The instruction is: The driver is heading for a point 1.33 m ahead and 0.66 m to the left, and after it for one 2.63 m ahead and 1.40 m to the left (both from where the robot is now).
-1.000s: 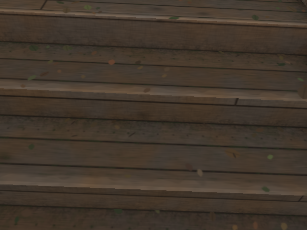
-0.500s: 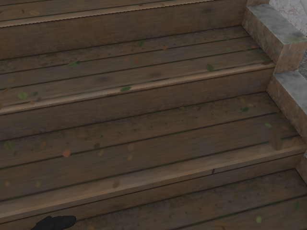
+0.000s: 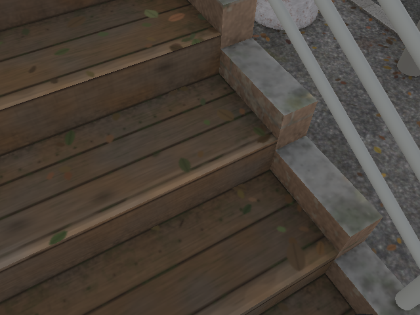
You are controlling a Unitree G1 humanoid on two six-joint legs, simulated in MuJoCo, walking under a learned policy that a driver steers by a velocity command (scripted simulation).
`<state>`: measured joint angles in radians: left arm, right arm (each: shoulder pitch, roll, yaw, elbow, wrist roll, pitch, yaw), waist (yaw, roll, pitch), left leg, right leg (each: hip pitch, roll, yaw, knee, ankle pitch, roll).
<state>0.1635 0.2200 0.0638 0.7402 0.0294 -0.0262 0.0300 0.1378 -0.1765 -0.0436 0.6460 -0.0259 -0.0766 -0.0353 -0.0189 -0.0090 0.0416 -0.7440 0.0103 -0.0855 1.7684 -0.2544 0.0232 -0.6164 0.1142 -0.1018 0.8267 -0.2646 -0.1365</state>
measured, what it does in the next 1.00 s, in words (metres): climbs, turning left: left foot 0.15 m higher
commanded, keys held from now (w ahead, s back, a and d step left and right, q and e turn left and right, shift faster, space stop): q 1.00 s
